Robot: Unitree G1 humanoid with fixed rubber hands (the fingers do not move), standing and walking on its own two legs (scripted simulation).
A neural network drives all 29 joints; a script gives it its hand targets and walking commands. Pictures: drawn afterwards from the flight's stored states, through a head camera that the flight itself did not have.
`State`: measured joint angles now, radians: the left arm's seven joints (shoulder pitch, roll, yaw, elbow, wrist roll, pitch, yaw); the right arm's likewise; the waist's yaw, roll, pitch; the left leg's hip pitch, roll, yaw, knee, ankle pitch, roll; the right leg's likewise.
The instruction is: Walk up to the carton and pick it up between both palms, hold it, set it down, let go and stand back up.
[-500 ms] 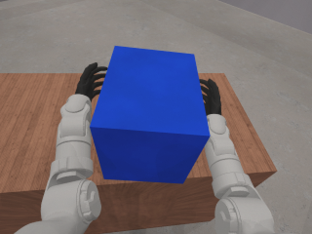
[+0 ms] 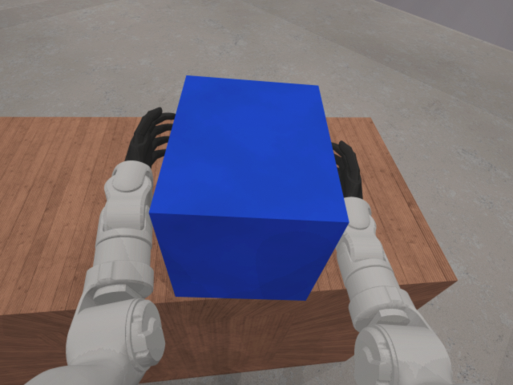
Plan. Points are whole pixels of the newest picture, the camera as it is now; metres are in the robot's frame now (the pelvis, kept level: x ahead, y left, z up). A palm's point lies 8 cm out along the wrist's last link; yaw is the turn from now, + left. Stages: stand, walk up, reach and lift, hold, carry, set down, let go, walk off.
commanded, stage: set down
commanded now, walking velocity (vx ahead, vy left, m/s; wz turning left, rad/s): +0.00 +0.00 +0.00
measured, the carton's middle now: (247, 190) +0.40 +0.01 +0.06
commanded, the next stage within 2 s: none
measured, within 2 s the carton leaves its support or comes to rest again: neither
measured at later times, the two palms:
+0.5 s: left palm (133, 181) +0.39 +0.19 +0.09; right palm (376, 205) +0.35 -0.19 +0.08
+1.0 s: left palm (111, 228) +0.32 +0.21 +0.06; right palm (392, 249) +0.28 -0.20 +0.07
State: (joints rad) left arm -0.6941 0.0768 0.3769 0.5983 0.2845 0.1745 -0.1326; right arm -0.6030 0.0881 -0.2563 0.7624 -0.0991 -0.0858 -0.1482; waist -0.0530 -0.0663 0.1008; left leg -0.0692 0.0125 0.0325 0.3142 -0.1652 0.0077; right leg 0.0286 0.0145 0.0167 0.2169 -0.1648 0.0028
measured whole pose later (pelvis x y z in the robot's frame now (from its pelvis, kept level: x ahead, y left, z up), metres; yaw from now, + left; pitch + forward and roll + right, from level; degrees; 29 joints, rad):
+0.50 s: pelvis +0.00 +0.00 +0.00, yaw +0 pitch +0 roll -1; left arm -0.57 0.17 0.21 0.58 0.06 0.26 -0.02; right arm -0.48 -0.12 -0.02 0.69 0.19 -0.05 -0.26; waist -0.05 -0.06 0.00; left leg -0.18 0.01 0.03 0.33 -0.16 0.01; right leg -0.09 0.01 0.01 0.25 -0.17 0.00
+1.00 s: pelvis -0.02 +0.00 +0.00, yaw +0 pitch -2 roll -1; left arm -0.33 0.23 0.18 0.41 -0.04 0.25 -0.05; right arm -0.21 -0.11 -0.02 0.39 0.20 0.05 -0.22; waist -0.05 -0.06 0.01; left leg -0.16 0.01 0.03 0.33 -0.13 0.01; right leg -0.08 0.02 0.01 0.27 -0.15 0.00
